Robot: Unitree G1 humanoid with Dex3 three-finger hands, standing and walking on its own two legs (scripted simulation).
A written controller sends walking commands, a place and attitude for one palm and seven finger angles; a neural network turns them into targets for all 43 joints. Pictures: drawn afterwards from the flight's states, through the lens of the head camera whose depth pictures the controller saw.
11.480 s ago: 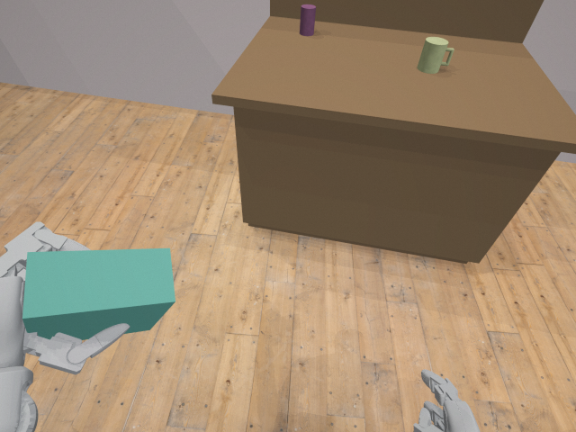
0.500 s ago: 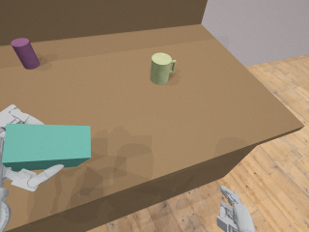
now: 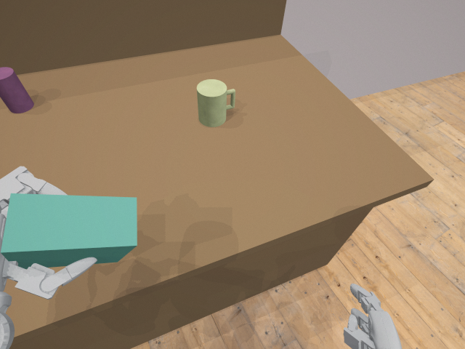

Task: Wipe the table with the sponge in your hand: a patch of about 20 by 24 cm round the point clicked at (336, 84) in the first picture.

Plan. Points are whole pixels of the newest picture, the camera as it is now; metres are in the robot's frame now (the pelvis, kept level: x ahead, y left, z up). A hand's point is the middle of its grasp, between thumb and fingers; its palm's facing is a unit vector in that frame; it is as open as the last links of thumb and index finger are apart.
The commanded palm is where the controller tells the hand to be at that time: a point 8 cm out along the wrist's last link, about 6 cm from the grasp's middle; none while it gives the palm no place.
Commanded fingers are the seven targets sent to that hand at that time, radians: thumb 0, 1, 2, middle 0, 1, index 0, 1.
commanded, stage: come to a stop and stand still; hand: left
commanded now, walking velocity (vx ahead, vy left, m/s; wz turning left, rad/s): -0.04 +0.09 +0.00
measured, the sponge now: (92, 234) +0.23 +0.20 +0.14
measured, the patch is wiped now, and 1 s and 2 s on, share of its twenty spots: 0.00 0.00 0.00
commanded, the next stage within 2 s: look again from close up in 1.02 s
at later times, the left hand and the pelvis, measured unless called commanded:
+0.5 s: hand (2, 216) +0.23 +0.30 +0.17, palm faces +0.37 -0.85 -0.37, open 10.1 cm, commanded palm +0.16 +0.33 +0.18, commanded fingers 0.00 0.10 1.30 -1.20 -1.60 -1.20 -1.60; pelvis -0.01 +0.05 +0.01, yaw -1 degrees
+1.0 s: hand out of the picture +0.22 +0.35 +0.16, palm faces +0.36 -0.85 -0.38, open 10.1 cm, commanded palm +0.15 +0.38 +0.18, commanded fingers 0.00 0.10 1.30 -1.20 -1.60 -1.20 -1.60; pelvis -0.01 +0.10 +0.01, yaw +0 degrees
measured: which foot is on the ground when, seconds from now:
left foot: down 0.00-1.00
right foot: down 0.00-1.00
